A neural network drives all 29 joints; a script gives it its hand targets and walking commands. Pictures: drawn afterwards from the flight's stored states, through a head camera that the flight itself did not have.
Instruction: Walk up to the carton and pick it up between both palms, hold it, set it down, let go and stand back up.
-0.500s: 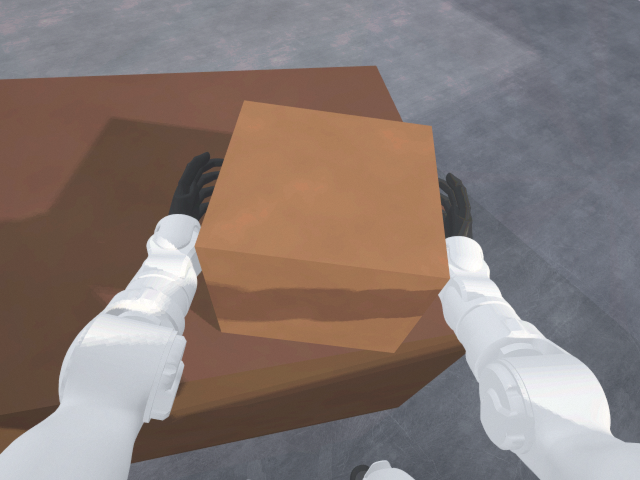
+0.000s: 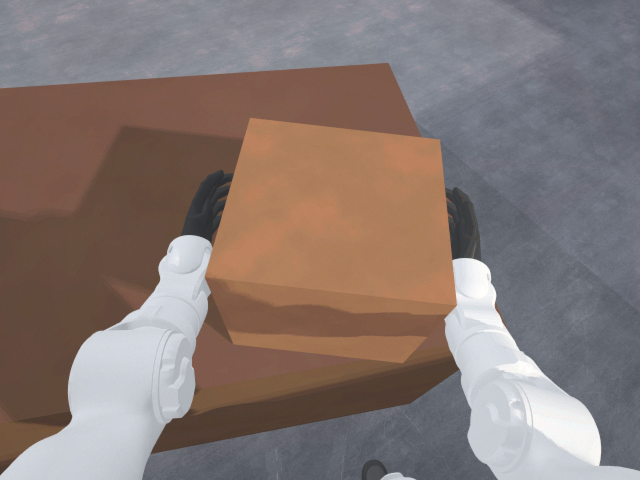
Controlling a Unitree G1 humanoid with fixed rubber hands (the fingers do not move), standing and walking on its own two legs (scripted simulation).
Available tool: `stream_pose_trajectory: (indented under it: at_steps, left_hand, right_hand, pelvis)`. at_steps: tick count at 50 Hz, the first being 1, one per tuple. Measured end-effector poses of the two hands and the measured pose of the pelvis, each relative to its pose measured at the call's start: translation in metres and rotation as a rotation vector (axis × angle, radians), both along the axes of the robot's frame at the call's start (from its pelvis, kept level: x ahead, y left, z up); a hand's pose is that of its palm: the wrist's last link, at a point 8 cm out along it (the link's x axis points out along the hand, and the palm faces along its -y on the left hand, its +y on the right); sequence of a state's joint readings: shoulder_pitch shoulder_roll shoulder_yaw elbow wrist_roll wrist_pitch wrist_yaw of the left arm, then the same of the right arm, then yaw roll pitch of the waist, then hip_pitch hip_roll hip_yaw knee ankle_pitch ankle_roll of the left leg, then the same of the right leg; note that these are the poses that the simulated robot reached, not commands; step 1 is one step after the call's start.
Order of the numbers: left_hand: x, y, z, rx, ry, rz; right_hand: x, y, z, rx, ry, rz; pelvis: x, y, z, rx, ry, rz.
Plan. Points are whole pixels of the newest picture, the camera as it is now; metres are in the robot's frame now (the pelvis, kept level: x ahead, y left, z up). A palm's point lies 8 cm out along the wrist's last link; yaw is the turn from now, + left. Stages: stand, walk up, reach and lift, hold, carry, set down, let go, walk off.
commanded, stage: reach and lift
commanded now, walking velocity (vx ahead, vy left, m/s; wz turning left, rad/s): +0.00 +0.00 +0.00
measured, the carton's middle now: (330, 247) +0.42 -0.04 -0.01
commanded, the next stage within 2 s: none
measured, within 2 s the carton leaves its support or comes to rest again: leaves its support in 1.60 s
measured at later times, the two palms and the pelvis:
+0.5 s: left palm (200, 233) +0.45 +0.13 +0.02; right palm (460, 251) +0.38 -0.21 +0.02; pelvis +0.02 -0.01 +0.01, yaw +0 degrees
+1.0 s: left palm (200, 233) +0.45 +0.13 +0.02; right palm (460, 252) +0.38 -0.21 +0.02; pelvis +0.02 -0.01 +0.01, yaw +0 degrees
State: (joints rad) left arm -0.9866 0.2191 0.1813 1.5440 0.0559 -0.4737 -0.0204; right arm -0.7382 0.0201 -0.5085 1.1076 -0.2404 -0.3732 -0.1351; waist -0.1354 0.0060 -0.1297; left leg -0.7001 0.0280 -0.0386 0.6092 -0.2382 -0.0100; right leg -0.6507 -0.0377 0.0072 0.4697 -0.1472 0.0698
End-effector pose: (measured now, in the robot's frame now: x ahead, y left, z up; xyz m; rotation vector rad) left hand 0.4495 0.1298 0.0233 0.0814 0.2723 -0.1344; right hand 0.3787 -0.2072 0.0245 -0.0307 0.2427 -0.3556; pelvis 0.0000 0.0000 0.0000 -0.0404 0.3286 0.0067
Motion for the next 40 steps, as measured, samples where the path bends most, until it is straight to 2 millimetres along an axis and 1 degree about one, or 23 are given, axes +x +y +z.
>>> stream_pose_trajectory:
  at_steps: [3, 8, 13, 40]
  left_hand:
    - [-0.003, 0.002, -0.003, -0.002, 0.002, 0.009]
    - [-0.003, 0.002, -0.003, 0.0, 0.001, 0.008]
    - [-0.003, 0.002, -0.003, 0.001, -0.001, 0.006]
    - [-0.003, 0.002, -0.004, -0.004, -0.004, 0.004]
  right_hand:
    - [0.0, 0.001, 0.0, -0.012, -0.006, 0.009]
    - [0.0, 0.001, -0.001, -0.013, -0.011, 0.009]
    - [0.0, 0.001, -0.002, -0.005, -0.019, 0.007]
    - [-0.001, 0.001, -0.003, -0.014, -0.033, 0.007]
  pelvis:
    - [0.005, -0.001, 0.005, 0.002, -0.008, 0.003]
    - [0.014, -0.003, 0.009, 0.002, -0.013, 0.005]
    - [0.018, -0.006, 0.012, 0.004, -0.025, 0.007]
    - [0.014, -0.014, 0.014, 0.008, -0.017, 0.004]
